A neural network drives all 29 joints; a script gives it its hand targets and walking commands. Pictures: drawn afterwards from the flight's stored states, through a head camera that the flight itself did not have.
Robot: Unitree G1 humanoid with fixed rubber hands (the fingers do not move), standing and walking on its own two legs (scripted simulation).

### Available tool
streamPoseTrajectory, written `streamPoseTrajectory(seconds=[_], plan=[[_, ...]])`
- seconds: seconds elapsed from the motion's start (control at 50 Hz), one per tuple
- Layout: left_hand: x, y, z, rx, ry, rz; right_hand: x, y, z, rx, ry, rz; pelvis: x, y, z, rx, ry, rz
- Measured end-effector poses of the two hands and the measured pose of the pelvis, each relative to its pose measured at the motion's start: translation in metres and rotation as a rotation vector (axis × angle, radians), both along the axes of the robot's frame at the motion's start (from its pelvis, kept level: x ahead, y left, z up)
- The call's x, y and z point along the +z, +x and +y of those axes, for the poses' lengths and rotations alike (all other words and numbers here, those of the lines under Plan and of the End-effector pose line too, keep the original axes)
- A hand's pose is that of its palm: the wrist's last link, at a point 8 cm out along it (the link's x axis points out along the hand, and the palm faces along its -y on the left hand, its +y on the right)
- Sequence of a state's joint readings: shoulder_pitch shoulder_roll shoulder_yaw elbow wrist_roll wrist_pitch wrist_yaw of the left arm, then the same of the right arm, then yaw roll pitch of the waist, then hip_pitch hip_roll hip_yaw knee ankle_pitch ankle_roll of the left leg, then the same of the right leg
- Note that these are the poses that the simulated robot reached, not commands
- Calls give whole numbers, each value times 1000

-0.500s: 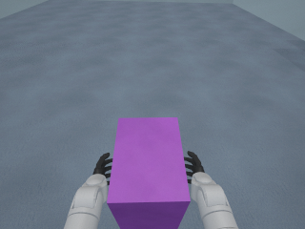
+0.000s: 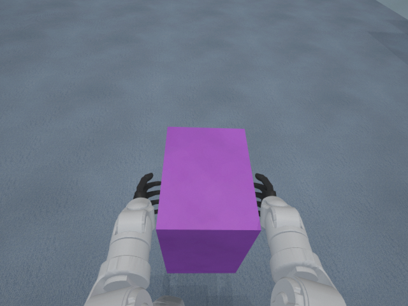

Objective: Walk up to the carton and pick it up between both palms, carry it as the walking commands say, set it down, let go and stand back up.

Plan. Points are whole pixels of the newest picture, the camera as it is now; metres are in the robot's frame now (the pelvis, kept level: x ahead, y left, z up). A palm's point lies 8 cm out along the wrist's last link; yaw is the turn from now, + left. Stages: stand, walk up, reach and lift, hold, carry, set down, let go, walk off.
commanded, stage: set down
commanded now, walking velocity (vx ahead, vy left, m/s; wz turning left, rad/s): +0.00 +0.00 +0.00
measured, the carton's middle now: (203, 204) +0.36 +0.05 -0.06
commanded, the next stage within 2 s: none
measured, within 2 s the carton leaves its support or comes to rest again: neither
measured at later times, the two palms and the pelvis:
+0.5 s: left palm (168, 202) +0.36 +0.14 -0.07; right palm (273, 205) +0.39 -0.13 -0.07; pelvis +0.04 -0.03 -0.02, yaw +0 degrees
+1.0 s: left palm (163, 204) +0.40 +0.17 -0.16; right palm (255, 215) +0.42 -0.10 -0.17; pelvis +0.05 -0.01 -0.08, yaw -2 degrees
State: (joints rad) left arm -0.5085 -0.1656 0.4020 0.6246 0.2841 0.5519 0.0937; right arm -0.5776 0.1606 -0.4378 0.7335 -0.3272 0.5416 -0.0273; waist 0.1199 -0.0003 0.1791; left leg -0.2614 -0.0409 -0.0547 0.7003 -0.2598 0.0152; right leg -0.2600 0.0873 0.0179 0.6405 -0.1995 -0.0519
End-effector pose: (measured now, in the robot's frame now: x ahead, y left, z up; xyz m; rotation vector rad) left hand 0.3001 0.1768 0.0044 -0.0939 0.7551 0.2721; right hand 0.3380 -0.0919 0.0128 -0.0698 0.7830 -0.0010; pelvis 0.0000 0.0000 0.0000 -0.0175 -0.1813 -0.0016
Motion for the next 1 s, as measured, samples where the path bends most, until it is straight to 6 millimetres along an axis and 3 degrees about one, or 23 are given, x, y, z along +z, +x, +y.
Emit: streamPoseTrajectory(seconds=[0.12, 0.26, 0.36, 0.48, 0.66, 0.8, 1.0], plan=[[-13, 6, -1, 47, 42, 3, -22, 18, 1, 17, 71, -6, -10, -13, 13, -4, 6, 44], [-22, 42, -14, 28, 58, -38, -47, 37, -15, 4, 77, -47, -19, -13, 6, -20, 27, 128], [-38, 63, -27, -13, 45, -23, -60, 49, -28, 3, 19, -36, -19, 3, -9, -14, 41, 224], [-72, 65, -38, -36, 21, -6, -79, 55, -39, -19, -5, -17, -20, 33, -27, 0, 42, 378], [-122, 61, -23, -20, 52, 22, -129, 65, -22, -10, 29, 8, -37, 60, -41, 14, 47, 568], [-148, 67, -12, -23, 56, 12, -161, 67, -12, -26, 57, -2, -54, 63, -36, 7, 50, 686], [-162, 103, -11, -70, 47, -45, -183, 78, -13, -90, 61, -59, -82, 50, -11, -42, 58, 722]])
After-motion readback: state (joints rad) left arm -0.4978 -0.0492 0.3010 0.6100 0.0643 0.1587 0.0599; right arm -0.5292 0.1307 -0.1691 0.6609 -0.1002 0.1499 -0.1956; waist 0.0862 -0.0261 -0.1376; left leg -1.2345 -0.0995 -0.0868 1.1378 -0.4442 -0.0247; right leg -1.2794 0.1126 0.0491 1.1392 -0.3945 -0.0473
